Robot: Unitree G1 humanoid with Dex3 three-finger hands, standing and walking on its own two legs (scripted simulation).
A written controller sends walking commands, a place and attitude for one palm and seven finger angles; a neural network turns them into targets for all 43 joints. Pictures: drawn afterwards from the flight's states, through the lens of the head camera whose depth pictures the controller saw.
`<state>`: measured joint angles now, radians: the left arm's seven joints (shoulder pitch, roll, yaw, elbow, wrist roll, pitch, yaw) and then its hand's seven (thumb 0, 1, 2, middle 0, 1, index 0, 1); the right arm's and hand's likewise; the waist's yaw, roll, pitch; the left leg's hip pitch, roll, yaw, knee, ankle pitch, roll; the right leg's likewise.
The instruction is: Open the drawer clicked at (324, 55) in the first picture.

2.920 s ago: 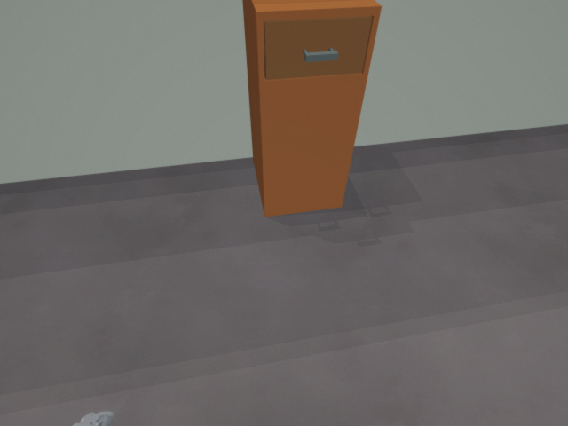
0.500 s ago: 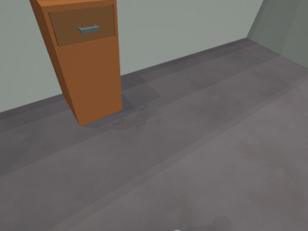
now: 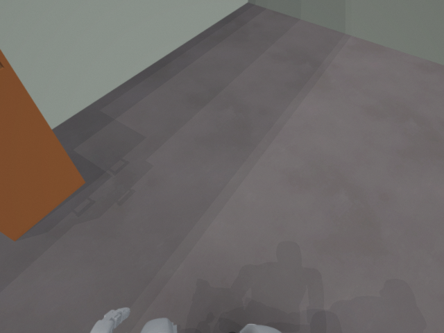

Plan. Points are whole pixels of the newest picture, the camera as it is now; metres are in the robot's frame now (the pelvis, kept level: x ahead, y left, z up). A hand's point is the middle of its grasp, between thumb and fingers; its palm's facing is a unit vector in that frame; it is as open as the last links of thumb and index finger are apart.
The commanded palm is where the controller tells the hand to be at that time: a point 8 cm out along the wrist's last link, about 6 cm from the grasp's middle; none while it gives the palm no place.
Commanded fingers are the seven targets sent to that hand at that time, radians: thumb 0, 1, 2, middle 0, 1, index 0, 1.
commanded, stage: walk to a spot facing it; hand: left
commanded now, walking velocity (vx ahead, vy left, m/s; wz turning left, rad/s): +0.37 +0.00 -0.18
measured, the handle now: out of the picture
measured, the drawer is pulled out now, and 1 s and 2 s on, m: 0.00 0.00 0.00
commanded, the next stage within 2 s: turn to face it in 0.78 s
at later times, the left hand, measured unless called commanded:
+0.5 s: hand (104, 303) +0.20 +0.24 -0.16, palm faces -0.09 -0.99 -0.13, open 7.4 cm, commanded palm none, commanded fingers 0.00 0.90 0.90 -0.20 -0.30 -0.20 -0.30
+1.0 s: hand (193, 166) +0.56 +0.07 -0.15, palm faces -0.38 -0.90 -0.23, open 7.3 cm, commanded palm none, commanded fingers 0.00 0.90 0.90 -0.20 -0.30 -0.20 -0.30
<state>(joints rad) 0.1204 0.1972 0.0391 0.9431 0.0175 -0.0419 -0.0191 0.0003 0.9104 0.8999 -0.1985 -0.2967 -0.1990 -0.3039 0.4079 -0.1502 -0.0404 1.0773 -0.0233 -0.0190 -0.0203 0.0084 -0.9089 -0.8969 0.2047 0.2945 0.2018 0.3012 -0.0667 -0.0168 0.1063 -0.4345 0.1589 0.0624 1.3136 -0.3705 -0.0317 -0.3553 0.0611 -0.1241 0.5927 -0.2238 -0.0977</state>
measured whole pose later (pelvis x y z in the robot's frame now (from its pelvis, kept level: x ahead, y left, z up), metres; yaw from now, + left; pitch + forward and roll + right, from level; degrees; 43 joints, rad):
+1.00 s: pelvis +0.38 -0.05 +0.00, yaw -22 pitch -1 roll +0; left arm 0.12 0.18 0.05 0.99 0.02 -0.06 0.00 0.00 0.91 0.90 -0.20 -0.30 -0.20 -0.30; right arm 0.36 -0.15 -0.05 1.11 -0.02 -0.01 -0.03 0.01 -0.91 -0.90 0.20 0.29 0.20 0.30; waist -0.05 0.02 0.08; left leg -0.43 0.15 0.08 1.28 -0.40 -0.05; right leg -0.34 0.00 -0.16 0.59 -0.23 -0.08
